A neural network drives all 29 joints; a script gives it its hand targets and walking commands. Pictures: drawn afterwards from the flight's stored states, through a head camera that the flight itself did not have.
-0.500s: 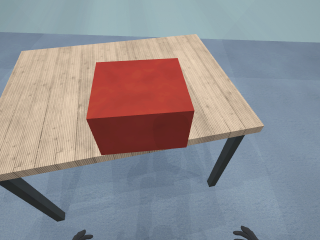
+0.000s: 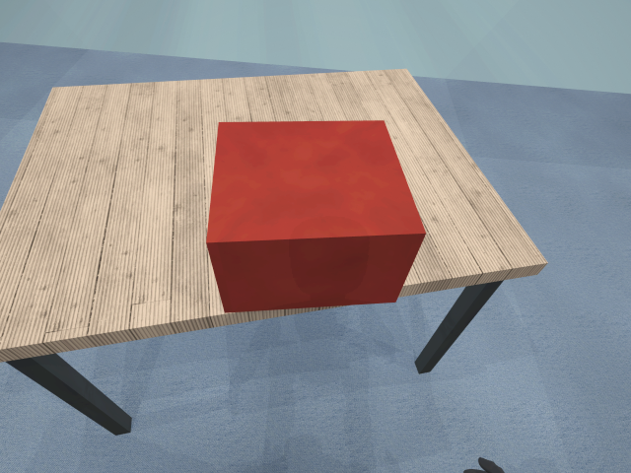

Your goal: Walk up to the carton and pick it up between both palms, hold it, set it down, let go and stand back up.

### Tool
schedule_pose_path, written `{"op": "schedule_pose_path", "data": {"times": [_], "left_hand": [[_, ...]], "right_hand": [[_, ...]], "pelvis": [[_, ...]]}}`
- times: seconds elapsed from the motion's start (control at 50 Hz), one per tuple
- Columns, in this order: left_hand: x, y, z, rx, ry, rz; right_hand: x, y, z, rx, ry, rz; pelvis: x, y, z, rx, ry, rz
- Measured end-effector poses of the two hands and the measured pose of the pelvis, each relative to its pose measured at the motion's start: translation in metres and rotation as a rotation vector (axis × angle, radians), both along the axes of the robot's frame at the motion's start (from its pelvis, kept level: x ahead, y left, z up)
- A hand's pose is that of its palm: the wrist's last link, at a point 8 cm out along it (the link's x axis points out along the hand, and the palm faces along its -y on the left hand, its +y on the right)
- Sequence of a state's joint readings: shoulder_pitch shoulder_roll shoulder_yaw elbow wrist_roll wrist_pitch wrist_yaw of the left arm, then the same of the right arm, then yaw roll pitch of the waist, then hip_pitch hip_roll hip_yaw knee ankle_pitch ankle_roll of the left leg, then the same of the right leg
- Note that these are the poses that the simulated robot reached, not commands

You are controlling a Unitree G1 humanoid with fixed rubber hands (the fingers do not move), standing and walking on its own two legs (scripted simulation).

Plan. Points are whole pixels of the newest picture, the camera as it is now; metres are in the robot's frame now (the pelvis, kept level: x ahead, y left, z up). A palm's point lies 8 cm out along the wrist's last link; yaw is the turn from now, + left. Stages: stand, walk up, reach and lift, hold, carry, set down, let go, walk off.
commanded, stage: walk up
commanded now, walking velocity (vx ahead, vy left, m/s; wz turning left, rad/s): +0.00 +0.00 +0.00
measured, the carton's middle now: (307, 212) +0.52 +0.03 -0.01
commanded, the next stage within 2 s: stand in 1.58 s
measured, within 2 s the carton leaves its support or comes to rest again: neither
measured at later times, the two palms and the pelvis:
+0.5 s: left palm out of the picture +0.05 +0.24 -0.13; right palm out of the picture +0.04 -0.20 -0.13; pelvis +0.03 +0.02 +0.01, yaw +1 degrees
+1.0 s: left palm out of the picture -0.02 +0.21 -0.13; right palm out of the picture +0.04 -0.20 -0.13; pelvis +0.02 +0.01 +0.01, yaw +3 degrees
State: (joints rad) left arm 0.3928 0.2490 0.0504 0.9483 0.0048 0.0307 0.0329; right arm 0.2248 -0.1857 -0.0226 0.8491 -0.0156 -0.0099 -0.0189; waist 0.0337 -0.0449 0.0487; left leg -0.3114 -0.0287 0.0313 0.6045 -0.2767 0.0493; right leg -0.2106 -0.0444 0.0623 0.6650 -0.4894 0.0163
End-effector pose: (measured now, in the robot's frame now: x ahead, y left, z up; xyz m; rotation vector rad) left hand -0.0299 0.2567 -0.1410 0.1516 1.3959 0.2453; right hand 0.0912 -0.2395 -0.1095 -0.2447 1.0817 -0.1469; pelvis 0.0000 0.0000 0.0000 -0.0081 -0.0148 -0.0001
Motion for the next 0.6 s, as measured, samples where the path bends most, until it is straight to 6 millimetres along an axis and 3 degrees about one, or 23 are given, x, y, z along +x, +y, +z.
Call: {"op": "schedule_pose_path", "data": {"times": [0.12, 0.2, 0.36, 0.52, 0.6], "left_hand": [[0.044, -0.009, 0.000, -0.058, -0.052, -0.046], [0.063, -0.018, 0.001, -0.065, -0.087, -0.062], [0.076, -0.019, 0.013, -0.048, -0.103, -0.081], [0.075, -0.017, 0.008, -0.054, -0.073, -0.065], [0.071, -0.006, 0.004, -0.024, -0.069, -0.034]], "right_hand": [[-0.024, 0.025, -0.001, 0.029, 0.088, -0.031], [-0.032, 0.032, -0.011, 0.059, 0.120, -0.050], [-0.038, 0.040, -0.020, 0.098, 0.161, -0.094], [-0.056, 0.041, -0.019, 0.080, 0.241, -0.111], [-0.059, 0.037, -0.021, 0.059, 0.263, -0.092]], "pelvis": [[0.009, 0.009, 0.009, 0.000, 0.008, 0.000], [0.014, 0.012, 0.006, 0.024, 0.003, -0.004], [0.025, 0.019, 0.012, 0.004, -0.014, 0.005], [0.030, 0.021, 0.013, 0.003, -0.015, 0.014], [0.027, 0.022, 0.008, 0.000, -0.008, 0.043]]}}
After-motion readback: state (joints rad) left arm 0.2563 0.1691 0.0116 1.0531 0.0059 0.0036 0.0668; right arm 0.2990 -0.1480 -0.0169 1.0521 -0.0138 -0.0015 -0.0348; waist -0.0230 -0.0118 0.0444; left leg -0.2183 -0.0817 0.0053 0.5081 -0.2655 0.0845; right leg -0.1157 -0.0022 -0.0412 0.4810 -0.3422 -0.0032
